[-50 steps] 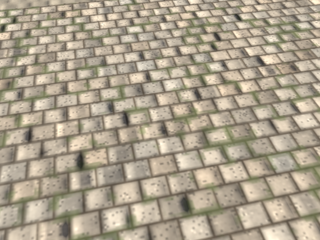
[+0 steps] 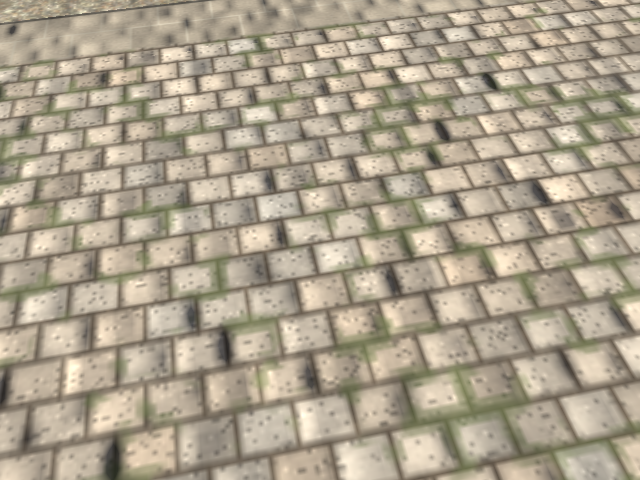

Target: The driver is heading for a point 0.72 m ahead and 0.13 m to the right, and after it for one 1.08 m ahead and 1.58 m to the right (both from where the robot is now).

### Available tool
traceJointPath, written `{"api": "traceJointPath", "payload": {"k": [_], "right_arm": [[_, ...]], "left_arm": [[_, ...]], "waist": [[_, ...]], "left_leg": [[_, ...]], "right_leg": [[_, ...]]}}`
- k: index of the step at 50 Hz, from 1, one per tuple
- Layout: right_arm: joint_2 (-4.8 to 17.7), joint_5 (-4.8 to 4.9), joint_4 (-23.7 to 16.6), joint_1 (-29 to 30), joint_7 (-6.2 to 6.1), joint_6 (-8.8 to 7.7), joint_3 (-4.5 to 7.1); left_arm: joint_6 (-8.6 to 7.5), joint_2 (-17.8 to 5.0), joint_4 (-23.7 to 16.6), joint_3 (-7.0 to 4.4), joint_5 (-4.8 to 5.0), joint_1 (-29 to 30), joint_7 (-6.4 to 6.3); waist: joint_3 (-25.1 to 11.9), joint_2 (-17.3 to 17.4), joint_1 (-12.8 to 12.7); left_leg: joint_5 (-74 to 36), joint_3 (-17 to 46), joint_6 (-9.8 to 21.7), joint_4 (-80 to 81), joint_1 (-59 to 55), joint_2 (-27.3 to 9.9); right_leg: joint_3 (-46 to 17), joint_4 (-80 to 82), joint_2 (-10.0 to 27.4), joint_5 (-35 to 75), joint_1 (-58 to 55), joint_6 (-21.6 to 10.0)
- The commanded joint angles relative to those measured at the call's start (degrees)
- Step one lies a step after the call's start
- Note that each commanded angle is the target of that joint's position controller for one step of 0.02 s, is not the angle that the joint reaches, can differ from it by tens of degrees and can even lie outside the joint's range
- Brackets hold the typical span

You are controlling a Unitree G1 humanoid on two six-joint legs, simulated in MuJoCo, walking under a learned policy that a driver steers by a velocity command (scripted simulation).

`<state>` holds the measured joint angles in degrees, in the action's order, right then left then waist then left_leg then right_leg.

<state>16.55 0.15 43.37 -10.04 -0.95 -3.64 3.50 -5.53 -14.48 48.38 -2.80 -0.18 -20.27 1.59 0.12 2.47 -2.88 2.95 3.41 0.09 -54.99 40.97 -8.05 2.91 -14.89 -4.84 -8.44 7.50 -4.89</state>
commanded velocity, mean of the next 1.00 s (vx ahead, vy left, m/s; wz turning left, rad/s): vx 0.50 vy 0.00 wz -0.18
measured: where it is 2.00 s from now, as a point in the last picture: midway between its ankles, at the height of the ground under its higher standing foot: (437, 275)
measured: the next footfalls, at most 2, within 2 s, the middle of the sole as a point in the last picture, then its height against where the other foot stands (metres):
left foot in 0.28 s outside the picture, level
right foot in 0.84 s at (398, 428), level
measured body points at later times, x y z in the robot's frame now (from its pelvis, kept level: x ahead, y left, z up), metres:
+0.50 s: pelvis +0.28 +0.08 +0.00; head +0.30 +0.09 +0.45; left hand +0.40 +0.35 -0.12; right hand +0.35 -0.20 -0.12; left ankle +0.29 +0.16 -0.75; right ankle +0.32 -0.09 -0.67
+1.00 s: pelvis +0.56 -0.01 -0.01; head +0.59 -0.02 +0.44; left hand +0.72 +0.24 -0.12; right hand +0.63 -0.30 -0.12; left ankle +0.54 +0.16 -0.66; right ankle +0.59 -0.08 -0.75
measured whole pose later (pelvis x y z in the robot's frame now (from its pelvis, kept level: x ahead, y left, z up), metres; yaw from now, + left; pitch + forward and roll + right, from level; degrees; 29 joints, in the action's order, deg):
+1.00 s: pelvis +0.56 -0.01 -0.01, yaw -13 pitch +2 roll +0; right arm 16.6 -0.2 45.2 -11.0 0.2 -6.7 2.2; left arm -3.3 -16.0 41.8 -3.9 0.4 -14.7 1.8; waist 2.5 1.2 -0.9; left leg 19.8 2.6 0.3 -66.1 28.3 -3.4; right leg -0.9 -25.3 -6.1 -8.6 18.4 -5.8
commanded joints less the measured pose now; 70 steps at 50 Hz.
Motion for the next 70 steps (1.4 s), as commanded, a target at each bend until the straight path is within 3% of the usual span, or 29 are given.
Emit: {"api": "traceJointPath", "payload": {"k": [1, 8, 11, 13, 14, 15, 16, 17, 19, 20, 24, 30, 35, 39, 41, 42, 43, 44, 45, 47, 51, 57, 62, 65, 66, 67, 68, 69, 70], "right_arm": [[2.18, -0.07, -3.14, 2.05, 0.34, -0.93, 0.34], [1.29, 0.92, -7.32, 13.6, 2.86, -2.18, -0.62], [2.83, 1.0, -7.82, 12.27, 3.7, -2.64, -0.32], [5.95, 0.74, -5.02, 2.03, 3.32, -2.79, 1.32], [9.32, 0.34, -2.34, -8.35, 2.69, -2.74, 2.66], [15.4, -0.89, -1.28, -15.74, 2.28, -2.44, 4.11], [11.83, -0.05, -0.43, -17.78, 2.32, -2.15, 3.17], [8.67, 0.27, -0.8, -14.15, 2.25, -2.02, 1.98], [5.66, 0.02, -1.89, -5.81, 2.37, -1.77, 0.9], [4.15, -0.39, -2.17, -3.6, 2.52, -2.12, 0.43], [5.42, -0.26, -0.46, -3.16, 2.59, -3.25, 0.88], [7.25, -0.43, 2.44, -6.58, 1.18, -2.75, 1.19], [8.16, 0.09, 5.34, -9.96, 0.79, -1.73, 1.62], [9.98, 0.51, 5.32, -7.96, 0.01, -0.14, 2.32], [10.62, 0.47, 4.53, -6.51, -0.74, 0.99, 2.43], [9.35, -0.23, 3.2, -7.27, -1.19, 0.83, 1.7], [0.92, -1.83, 0.77, -13.53, 0.08, -0.94, -1.14], [4.99, -0.27, 0.93, -9.22, 1.07, -3.35, -0.56], [7.75, 1.78, -1.03, -3.73, 1.71, -4.7, 0.19], [7.29, 0.2, -1.85, -0.25, 1.12, -5.36, 0.19], [5.72, -1.13, -2.53, -2.24, 0.73, -2.8, 0.55], [2.76, -0.78, -6.21, 9.84, 1.07, -2.75, -0.54], [5.41, 0.15, -8.16, 13.62, 2.1, -3.79, 0.4], [7.5, 0.12, -6.5, 6.07, 1.91, -4.6, 1.78], [9.57, -0.79, -5.59, -0.87, 1.5, -4.88, 2.62], [14.26, -1.85, -4.87, -9.02, 0.98, -4.61, 3.84], [13.53, -0.58, -3.05, -11.78, 1.5, -3.76, 3.95], [8.47, 0.11, -4.24, -8.93, 1.41, -3.37, 2.66], [6.38, -0.12, -4.73, -6.43, 1.17, -2.79, 2.02]], "left_arm": [[-0.69, -8.92, -3.64, -1.81, 0.51, 2.58, -0.87], [1.29, -10.21, 0.06, -1.96, 1.09, -4.21, -1.38], [2.06, -11.31, 0.58, -2.36, 1.35, -3.37, -1.72], [2.54, -11.77, 0.29, -2.34, 1.28, -1.15, -1.84], [2.5, -9.9, -0.57, -1.51, 0.67, -0.91, -1.97], [1.38, -3.98, -2.26, 0.4, 0.29, -6.47, -1.54], [0.06, -3.93, -1.28, 0.66, 0.72, -6.36, -1.28], [-0.8, -9.32, -2.72, -0.81, 2.32, -1.38, -0.91], [-0.95, -8.86, -4.44, -0.82, 1.74, 5.15, -1.03], [-0.29, -8.48, -4.19, -1.22, 1.11, 4.43, -1.19], [1.9, -5.58, -3.72, -0.92, 0.65, 3.13, -1.58], [1.4, -3.73, -6.28, -0.3, 1.01, 13.6, -0.69], [1.32, -3.7, -9.92, -0.08, 1.47, 20.68, 0.84], [1.37, -5.33, -11.8, -0.82, 1.12, 19.52, 2.15], [1.67, -9.04, -9.24, -3.18, 1.13, 7.15, 1.85], [2.0, -13.57, -7.23, -5.07, 1.19, -2.74, 0.93], [1.94, -19.41, -7.22, -6.12, 1.71, -4.05, 0.57], [1.66, -14.46, -8.04, -4.72, 1.67, -5.81, 0.44], [1.42, -12.0, -8.06, -3.99, 1.08, -3.66, 0.24], [1.36, -9.43, -9.86, -3.17, 0.89, 3.8, 0.08], [1.2, -8.93, -11.4, -2.91, 0.71, 6.56, -0.7], [2.02, -10.94, -9.87, -3.61, 1.45, 1.52, -2.33], [2.9, -10.47, -8.59, -3.64, 1.83, -1.6, -2.69], [3.47, -9.59, -9.3, -3.47, 1.51, 0.51, -2.79], [3.28, -6.93, -10.17, -2.47, 1.09, 1.31, -2.52], [2.89, -3.48, -11.47, -1.39, 1.34, -3.22, -2.47], [2.47, -4.65, -12.31, -0.96, 2.2, -7.04, -2.54], [2.62, -10.02, -11.25, -2.22, 2.57, -4.08, -2.51], [3.01, -11.21, -12.01, -2.63, 2.06, 0.98, -2.45]], "waist": [[2.42, -4.63, 1.27], [4.99, -4.99, -2.99], [3.48, -6.83, -0.94], [-3.19, -7.27, 5.15], [-10.98, -5.61, 9.39], [-20.51, 6.43, 8.81], [-24.97, 12.05, 9.42], [-16.52, 7.85, 9.5], [-5.04, 0.57, 6.08], [-3.3, 1.68, 3.91], [-0.59, 1.69, 1.3], [2.14, 0.85, 4.93], [4.58, -0.06, 7.54], [2.25, 1.69, 5.19], [-5.33, 1.6, -1.61], [-11.35, -3.19, -5.41], [-17.2, -18.32, 0.02], [-22.74, -13.34, -3.44], [-14.85, -10.73, -4.18], [-6.04, -1.95, 0.02], [-2.89, -4.34, 4.1], [-0.29, -6.4, -0.25], [-0.24, -7.74, -1.03], [-2.66, -9.66, 3.5], [-8.72, -7.67, 6.93], [-17.74, 3.24, 7.56], [-20.68, 17.06, 6.3], [-12.81, 9.03, 7.28], [-6.77, 4.11, 7.62]], "left_leg": [[-8.69, 0.01, -0.54, 9.35, 0.46, -0.19], [-6.42, -2.22, 0.6, 23.12, 0.82, 2.78], [0.09, -3.1, 2.85, 26.1, -4.29, 4.52], [1.03, -6.27, 5.54, 28.71, -20.12, 8.14], [-0.96, -2.73, 8.28, 26.36, -37.24, 4.46], [4.62, 21.65, 16.78, 26.23, -62.44, -11.06], [10.44, 38.54, 19.47, 35.07, -66.57, -15.43], [13.77, 31.84, 16.47, 36.62, -60.29, -13.42], [6.77, 18.2, 13.83, 40.11, -42.81, -8.66], [3.8, 14.47, 13.02, 42.15, -37.38, -6.6], [-4.25, 6.94, 14.24, 47.21, -30.06, -4.32], [-6.0, -2.81, 11.08, 49.0, -33.21, -2.62], [-6.53, -5.78, 10.0, 47.12, -43.37, -6.53], [-27.64, -8.72, 7.58, 37.97, -48.71, -7.81], [-42.09, -12.22, 5.05, 20.31, -45.51, -4.97], [-29.66, -12.84, 2.82, 3.55, -32.51, -2.53], [20.13, -9.8, -1.12, -17.73, -5.2, 9.6], [29.39, 1.99, -0.31, -24.85, 2.36, 10.51], [24.71, 2.88, 1.05, -24.85, 6.75, 7.39], [17.23, 1.81, 1.26, -15.4, 2.1, 3.12], [13.29, 0.75, -1.69, -5.47, -5.4, 1.84], [-7.39, -0.78, -3.75, 19.06, -10.16, 6.39], [-4.61, 1.65, -2.1, 27.1, -12.43, 8.08], [-0.04, 0.28, 1.08, 31.11, -23.18, 8.4], [0.33, 4.11, 4.07, 29.84, -35.83, 3.19], [5.31, 21.43, 11.0, 29.89, -57.13, -9.47], [18.73, 41.44, 16.02, 35.27, -63.48, -17.15], [26.25, 37.43, 13.93, 37.25, -57.1, -15.46], [23.18, 28.58, 11.55, 37.84, -49.85, -12.97]], "right_leg": [[-10.05, 9.1, 15.39, 5.54, 1.36, -7.82], [-9.06, 5.0, 18.43, 7.6, -9.22, -7.13], [-9.56, 0.75, 19.99, 15.72, -12.42, -5.76], [-6.53, -11.48, 16.9, 33.75, -11.26, -3.74], [-4.25, -24.74, 14.04, 30.2, -2.97, -1.76], [-0.88, -48.04, 5.66, 8.24, 21.61, 2.67], [-8.28, -58.05, 1.58, -23.64, 31.7, 3.17], [-10.31, -61.97, 5.37, -21.51, 37.14, 2.3], [-6.89, -56.14, 10.56, -12.05, 35.43, 2.13], [-7.32, -52.77, 12.42, -8.99, 31.81, 2.35], [-6.35, -47.03, 13.28, -2.68, 29.12, 4.64], [-4.77, -27.14, 11.6, 14.91, 30.36, 4.76], [-4.82, -19.93, 9.97, 13.1, 33.93, 2.65], [-0.37, -18.69, 6.65, 2.35, 29.05, -0.46], [2.93, -16.12, 1.63, 1.92, 11.57, -3.28], [-6.89, -15.66, 6.72, 3.51, -6.44, -6.62], [-38.55, -11.43, 21.33, -5.45, -28.08, -17.56], [-50.42, -3.46, 23.97, -11.1, -32.22, -18.7], [-41.99, -2.65, 22.22, -7.81, -27.13, -15.63], [-30.15, -1.49, 18.0, 3.5, -10.12, -12.69], [-22.6, 2.47, 14.22, 13.99, 3.2, -12.93], [-17.12, 1.56, 9.08, 8.75, 8.1, -8.19], [-24.9, -4.38, 11.99, 3.86, 0.89, -6.79], [-27.0, -11.84, 10.73, 8.51, -0.04, -4.65], [-24.07, -22.31, 7.82, 8.05, 4.13, -2.77], [-16.35, -41.21, 0.69, -5.76, 20.21, 1.4], [-13.25, -53.9, 0.12, -26.19, 33.88, 2.91], [-14.39, -59.23, 3.92, -22.32, 38.36, 3.47], [-12.09, -60.14, 5.91, -17.54, 38.53, 3.83]]}}
Keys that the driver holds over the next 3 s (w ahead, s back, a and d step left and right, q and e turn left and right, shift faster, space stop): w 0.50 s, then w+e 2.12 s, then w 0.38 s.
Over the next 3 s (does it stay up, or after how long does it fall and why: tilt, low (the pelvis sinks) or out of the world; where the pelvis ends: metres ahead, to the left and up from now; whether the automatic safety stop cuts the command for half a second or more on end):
stays up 1.27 -0.70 -0.01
